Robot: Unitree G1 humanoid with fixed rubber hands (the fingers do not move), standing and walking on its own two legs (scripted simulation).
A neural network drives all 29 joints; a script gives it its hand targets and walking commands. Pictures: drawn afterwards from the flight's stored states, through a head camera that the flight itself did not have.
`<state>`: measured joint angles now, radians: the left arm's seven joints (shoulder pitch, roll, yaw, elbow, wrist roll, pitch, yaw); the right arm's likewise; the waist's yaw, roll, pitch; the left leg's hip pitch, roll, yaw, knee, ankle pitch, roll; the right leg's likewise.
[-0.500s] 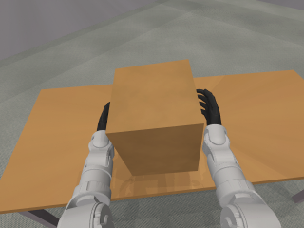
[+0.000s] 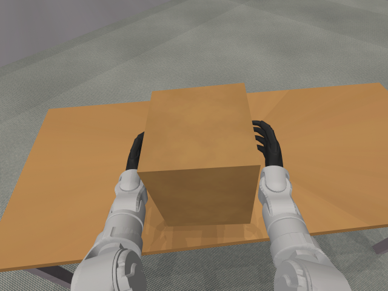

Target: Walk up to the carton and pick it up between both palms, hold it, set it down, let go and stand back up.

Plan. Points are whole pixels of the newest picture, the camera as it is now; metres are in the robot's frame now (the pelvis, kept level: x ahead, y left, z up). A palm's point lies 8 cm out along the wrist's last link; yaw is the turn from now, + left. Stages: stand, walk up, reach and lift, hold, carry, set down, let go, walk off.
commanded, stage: set down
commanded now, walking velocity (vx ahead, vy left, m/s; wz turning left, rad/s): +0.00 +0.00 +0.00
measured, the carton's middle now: (203, 160) +0.41 +0.00 +0.03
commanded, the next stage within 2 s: none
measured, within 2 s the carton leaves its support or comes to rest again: neither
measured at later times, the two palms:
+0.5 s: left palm (139, 171) +0.41 +0.15 +0.00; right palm (262, 163) +0.39 -0.14 +0.03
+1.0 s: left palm (138, 176) +0.42 +0.16 -0.05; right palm (252, 171) +0.40 -0.13 -0.02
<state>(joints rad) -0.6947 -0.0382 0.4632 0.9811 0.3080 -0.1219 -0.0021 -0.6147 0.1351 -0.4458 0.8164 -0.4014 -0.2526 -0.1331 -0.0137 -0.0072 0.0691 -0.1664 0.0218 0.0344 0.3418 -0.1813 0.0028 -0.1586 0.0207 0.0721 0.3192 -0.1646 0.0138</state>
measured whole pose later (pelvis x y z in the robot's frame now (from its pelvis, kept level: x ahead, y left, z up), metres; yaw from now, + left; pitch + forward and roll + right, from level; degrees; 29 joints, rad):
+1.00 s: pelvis +0.03 +0.02 -0.01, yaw +0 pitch +17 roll -1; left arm -0.72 0.01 0.47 1.15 0.34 -0.37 0.01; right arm -0.61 0.18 -0.58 0.93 -0.52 -0.50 -0.16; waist -0.02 -0.01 -0.01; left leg -0.49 0.02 0.03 0.43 -0.22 0.00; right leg -0.44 0.02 0.07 0.32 -0.17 0.02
